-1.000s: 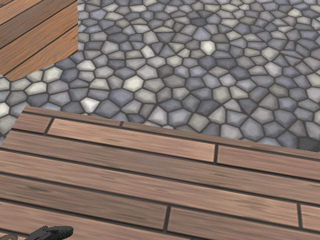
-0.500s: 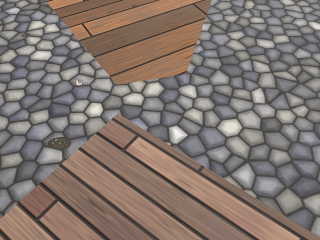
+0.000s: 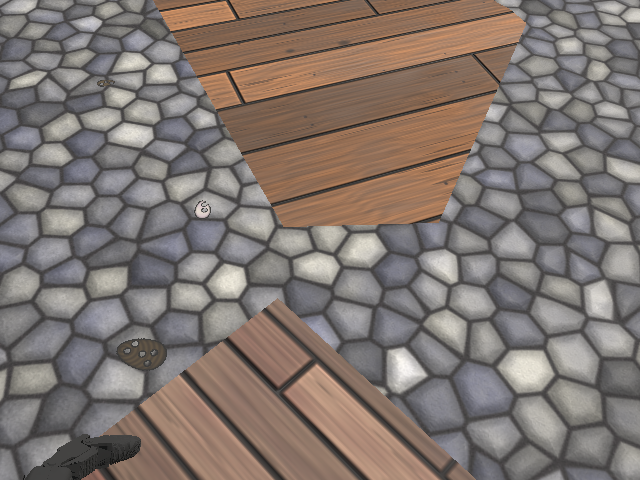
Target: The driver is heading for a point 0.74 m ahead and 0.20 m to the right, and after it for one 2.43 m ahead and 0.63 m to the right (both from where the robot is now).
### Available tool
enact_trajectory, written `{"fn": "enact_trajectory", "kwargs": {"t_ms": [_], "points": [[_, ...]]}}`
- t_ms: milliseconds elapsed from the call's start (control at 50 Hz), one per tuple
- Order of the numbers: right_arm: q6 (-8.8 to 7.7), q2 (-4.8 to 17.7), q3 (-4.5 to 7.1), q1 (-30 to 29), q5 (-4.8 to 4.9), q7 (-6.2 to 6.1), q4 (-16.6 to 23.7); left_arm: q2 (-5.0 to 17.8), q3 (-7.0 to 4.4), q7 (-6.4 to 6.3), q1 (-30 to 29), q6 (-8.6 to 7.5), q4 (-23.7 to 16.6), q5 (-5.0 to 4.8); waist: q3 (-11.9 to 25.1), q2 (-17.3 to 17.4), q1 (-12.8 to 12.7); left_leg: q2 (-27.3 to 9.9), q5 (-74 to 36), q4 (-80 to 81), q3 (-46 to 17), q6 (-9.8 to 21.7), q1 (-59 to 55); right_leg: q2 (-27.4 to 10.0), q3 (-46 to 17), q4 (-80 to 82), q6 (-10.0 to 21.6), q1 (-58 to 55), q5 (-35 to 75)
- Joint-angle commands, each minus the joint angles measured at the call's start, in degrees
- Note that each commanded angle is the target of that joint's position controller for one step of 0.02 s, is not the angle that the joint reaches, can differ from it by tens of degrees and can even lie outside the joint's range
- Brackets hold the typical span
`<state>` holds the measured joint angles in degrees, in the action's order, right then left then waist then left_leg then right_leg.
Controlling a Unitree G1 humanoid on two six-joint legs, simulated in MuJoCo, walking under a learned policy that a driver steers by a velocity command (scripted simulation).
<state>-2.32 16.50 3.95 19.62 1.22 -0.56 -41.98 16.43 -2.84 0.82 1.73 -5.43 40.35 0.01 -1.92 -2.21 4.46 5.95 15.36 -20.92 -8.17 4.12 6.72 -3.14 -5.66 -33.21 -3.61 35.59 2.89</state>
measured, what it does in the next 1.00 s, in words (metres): walks ahead, turning right: right foot, then left foot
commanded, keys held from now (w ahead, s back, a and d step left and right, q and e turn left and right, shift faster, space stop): w+e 0.98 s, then e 0.02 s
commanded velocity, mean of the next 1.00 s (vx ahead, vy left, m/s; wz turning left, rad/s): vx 0.50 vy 0.00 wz -0.34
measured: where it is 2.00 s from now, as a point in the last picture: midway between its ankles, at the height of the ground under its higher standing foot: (384, 348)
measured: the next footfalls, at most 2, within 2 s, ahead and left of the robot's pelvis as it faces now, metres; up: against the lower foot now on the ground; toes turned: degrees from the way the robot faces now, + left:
right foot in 0.12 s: +0.24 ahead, -0.14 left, +0.00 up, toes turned +3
left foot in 0.60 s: +0.52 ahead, +0.06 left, +0.00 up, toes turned -16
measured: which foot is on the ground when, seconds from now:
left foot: down 0.00-0.14, up 0.16-0.58, down 0.60-1.00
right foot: up 0.00-0.10, down 0.12-0.60, up 0.62-1.00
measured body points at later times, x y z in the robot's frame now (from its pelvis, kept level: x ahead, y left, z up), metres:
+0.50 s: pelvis +0.28 -0.05 +0.00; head +0.31 -0.06 +0.45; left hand +0.31 +0.23 -0.12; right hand +0.50 -0.30 -0.07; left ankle +0.46 +0.09 -0.71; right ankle +0.20 -0.14 -0.74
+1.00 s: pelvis +0.54 -0.08 -0.01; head +0.57 -0.11 +0.44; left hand +0.84 +0.04 -0.09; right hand +0.43 -0.36 -0.13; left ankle +0.48 +0.07 -0.74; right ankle +0.64 -0.28 -0.71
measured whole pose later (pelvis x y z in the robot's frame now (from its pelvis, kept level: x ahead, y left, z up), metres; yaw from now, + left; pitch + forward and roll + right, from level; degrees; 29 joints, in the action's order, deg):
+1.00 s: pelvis +0.54 -0.08 -0.01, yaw -26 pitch +2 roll +3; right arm -4.5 17.5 4.5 19.4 0.6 0.0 -47.9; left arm 17.0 -3.1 2.6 5.3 -1.4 36.1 -1.3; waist -2.5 -2.4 5.7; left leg 0.6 17.9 -13.5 10.4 -0.9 -3.0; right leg -5.1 -1.0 -39.5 1.0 37.8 -1.1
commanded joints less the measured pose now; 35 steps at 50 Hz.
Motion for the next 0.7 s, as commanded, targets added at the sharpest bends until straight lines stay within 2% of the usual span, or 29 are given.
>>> {"fn": "enact_trajectory", "kwargs": {"t_ms": [20, 60, 80, 100, 120, 140, 160, 180, 200, 220, 240, 260, 300, 360, 400, 460, 500, 540, 560, 580, 600, 620, 640, 660, 680, 700], "points": [[-0.47, 8.52, 2.26, 1.67, 0.03, -0.56, 1.93, 5.38, -1.21, 0.99, -4.36, -1.56, -4.38, -0.37, 1.41, 7.83, -0.18, -14.78, -8.42, 3.37, -10.47, 7.74, 1.59, 1.52, 1.51, 3.98, 1.25, -6.67, 2.02], [-0.32, 8.75, 2.36, 1.77, -0.44, -0.52, 1.32, 6.27, -1.51, 1.31, -2.63, -1.81, -4.03, -0.35, 0.88, 9.48, -0.97, -16.85, -12.62, 1.16, -11.46, 7.01, -1.88, 1.30, 2.53, 4.49, 3.41, -7.42, -2.81], [-0.16, 8.76, 2.35, 1.32, -0.50, -0.40, 1.22, 6.72, -1.77, 1.23, -0.56, -1.89, -3.51, -0.26, 1.16, 10.00, -2.24, -16.78, -17.91, -1.06, -10.97, 6.34, -2.92, 1.95, 4.01, 5.68, 4.86, -10.01, -5.05], [-0.07, 7.77, 1.94, 1.08, -0.60, -0.29, 1.31, 8.05, -2.57, 0.93, 4.20, -1.99, -2.01, 0.10, 3.81, 9.23, -4.57, -14.30, -27.16, -7.13, -8.79, 5.19, -3.64, 3.22, 5.50, 7.29, 6.81, -16.48, -5.72], [-0.02, 5.99, 1.05, 1.30, -1.17, -0.29, 1.95, 10.21, -3.22, 0.78, 11.92, -2.17, -0.72, 0.67, 11.19, 6.12, -7.80, -11.38, -26.92, -19.84, -5.35, 3.46, 0.13, -1.90, -0.16, 5.30, 10.42, -29.18, -3.72], [-0.73, 3.36, 0.10, 8.20, -0.78, -0.37, 2.50, 15.55, -4.60, 0.92, 18.82, -1.85, 0.46, 1.03, 19.81, -7.53, -6.84, -3.47, -10.58, -40.30, 0.72, -1.38, 17.89, -12.82, -21.99, 6.59, 19.82, -49.50, -8.64], [-1.44, 4.23, -0.17, 8.74, -0.50, -0.27, 2.70, 13.49, -4.24, 1.78, 21.34, -1.36, 2.33, -0.90, 19.64, -15.57, -7.32, -0.95, 16.08, -50.06, 1.00, -3.18, 31.88, -17.49, -40.94, 16.59, 23.60, -54.65, -24.62], [-1.96, 8.66, 0.79, 1.97, 0.14, -0.07, 3.65, 9.33, -2.94, 1.83, 18.40, -1.15, 1.53, -1.90, 10.84, -7.84, -8.46, -4.81, 13.26, -53.26, -0.76, -2.49, 37.74, -16.26, -38.07, 18.08, 20.84, -49.00, -32.28], [-2.45, 8.70, 0.71, -3.87, -0.05, 0.05, 4.92, 7.92, -2.38, 1.61, 15.25, -0.61, 0.52, -1.05, 5.79, -2.51, -8.48, -6.78, 8.83, -51.78, 0.76, -2.11, 37.58, -13.66, -30.78, 18.54, 18.89, -41.85, -29.01], [-2.96, 7.82, 0.61, -6.97, -1.04, 0.17, 5.89, 7.31, -2.00, 1.53, 13.71, -0.22, 0.26, -0.47, 1.72, 0.40, -7.63, -8.10, 6.15, -48.10, 1.77, -2.24, 37.20, -11.43, -26.04, 19.63, 18.63, -35.61, -22.98], [-3.27, 7.27, 0.78, -7.07, -1.82, 0.22, 6.08, 6.55, -1.70, 1.24, 12.88, -0.17, 0.06, -0.15, 1.37, -0.26, -6.18, -9.74, 3.59, -43.59, 1.62, -2.50, 34.47, -9.52, -22.80, 20.15, 18.00, -32.47, -17.26], [-3.41, 6.42, 0.71, -6.46, -2.09, 0.32, 6.06, 6.12, -1.47, 0.98, 12.59, -0.05, -0.05, -0.03, 1.87, -1.73, -5.25, -10.09, 2.40, -40.40, 2.10, -3.06, 31.79, -7.52, -20.15, 20.82, 17.59, -30.81, -12.94], [-3.33, 4.94, 0.41, -6.40, -2.27, 0.35, 6.16, 6.51, -1.61, 0.40, 13.44, 0.08, 0.25, -0.57, 2.90, -3.24, -4.69, -9.68, 1.68, -34.69, 3.73, -4.57, 29.77, -6.05, -16.55, 21.41, 17.98, -29.07, -6.49], [-3.27, 2.97, -0.49, -12.08, -2.17, 0.31, 7.58, 8.96, -2.49, -0.72, 15.38, 0.50, 1.19, -1.15, 2.04, -2.38, -6.03, -8.43, -6.07, -22.95, 4.77, -6.63, 27.42, -4.63, -12.62, 21.85, 17.55, -25.68, -2.13], [-3.58, 2.32, -0.83, -16.08, -1.82, 0.63, 8.24, 9.47, -2.72, -1.25, 17.14, 1.05, 1.87, -1.40, 1.63, -2.47, -7.46, -7.08, -13.06, -16.05, 4.79, -7.32, 24.27, -3.47, -11.33, 21.46, 16.34, -23.81, -2.73], [-4.13, 2.87, -0.71, -20.82, -1.03, 1.24, 9.23, 9.26, -2.76, -1.68, 20.51, 1.94, 2.91, -1.74, 1.33, -2.62, -9.04, -5.19, -17.84, -10.35, 4.30, -7.53, 20.54, -3.59, -12.90, 19.52, 15.42, -23.74, -4.84], [-4.55, 3.87, -0.30, -22.28, -0.76, 1.55, 9.76, 9.04, -2.80, -1.91, 21.66, 2.49, 3.18, -1.87, 1.31, -2.93, -8.90, -4.69, -16.34, -7.26, 3.35, -6.95, 18.91, -4.36, -15.78, 17.21, 14.68, -26.01, -6.74], [-4.98, 5.24, 0.35, -20.89, -0.54, 1.57, 9.53, 9.42, -3.10, -2.10, 21.07, 2.92, 2.97, -1.79, 1.52, -4.23, -7.28, -4.76, -12.97, -5.19, 3.11, -5.63, 15.37, -5.08, -18.45, 14.35, 13.72, -27.48, -6.37], [-5.17, 6.02, 0.86, -17.61, -0.55, 1.38, 8.62, 8.91, -3.02, -2.11, 20.13, 3.09, 2.66, -1.78, 2.52, -4.44, -5.19, -5.02, -12.83, -3.03, 3.68, -4.33, 10.39, -4.23, -18.39, 11.71, 12.75, -26.84, -4.88], [-5.30, 7.62, 1.71, -12.34, -1.02, 0.92, 7.47, 7.48, -2.56, -1.97, 19.32, 3.04, 2.05, -1.47, 5.84, -3.97, -2.41, -6.80, -12.38, -2.18, 3.22, -2.47, 1.46, -1.70, -16.67, 5.76, 11.12, -24.55, -2.40], [-5.28, 10.80, 2.66, -3.43, -1.83, 0.30, 6.60, 4.44, -1.46, -1.71, 18.39, 2.74, 0.67, -0.56, 13.40, 0.96, 1.69, -15.93, -9.28, -3.77, -4.83, 1.35, -12.54, 1.46, -12.34, -8.94, 9.12, -17.85, -8.35], [-4.25, 14.73, 3.58, 1.33, -2.32, 0.35, 4.90, 0.52, -0.27, -1.86, 25.55, 2.15, -0.86, -1.68, 20.06, 17.22, -0.80, -28.38, 0.88, -0.27, -27.73, 9.88, -28.66, 9.15, -4.11, -26.15, 5.75, 0.47, -33.37], [-3.86, 10.84, 2.92, 1.44, -1.14, 0.76, 4.47, 5.54, -0.98, -1.95, 26.34, 2.02, -0.22, -2.48, 17.33, 17.29, -0.63, -30.67, 11.87, 2.49, -36.15, 11.00, -26.65, 4.46, -3.98, -35.30, 5.01, 8.48, -36.48], [-3.72, 6.93, 1.88, -1.06, -0.96, 0.68, 4.83, 8.64, -1.92, -1.87, 21.40, 2.30, -0.32, -2.36, 9.85, 11.16, 0.38, -27.77, 11.12, 3.55, -27.77, 8.77, -20.25, 2.29, -4.03, -38.16, 4.52, 10.38, -31.16], [-3.54, 5.66, 1.36, -3.70, -1.34, 0.71, 4.84, 8.47, -2.08, -1.85, 18.16, 2.57, -0.75, -1.79, 5.54, 7.44, -0.35, -24.97, 3.88, 4.61, -19.64, 7.16, -13.82, 0.59, -2.41, -37.80, 3.97, 9.00, -26.96], [-3.42, 4.58, 1.01, -5.63, -1.67, 0.82, 4.32, 7.82, -2.22, -1.69, 16.21, 2.62, -1.44, -1.24, 2.83, 6.75, -1.42, -22.86, -1.92, 6.06, -14.69, 6.55, -9.01, -0.69, -2.02, -35.74, 3.70, 8.01, -24.14]]}}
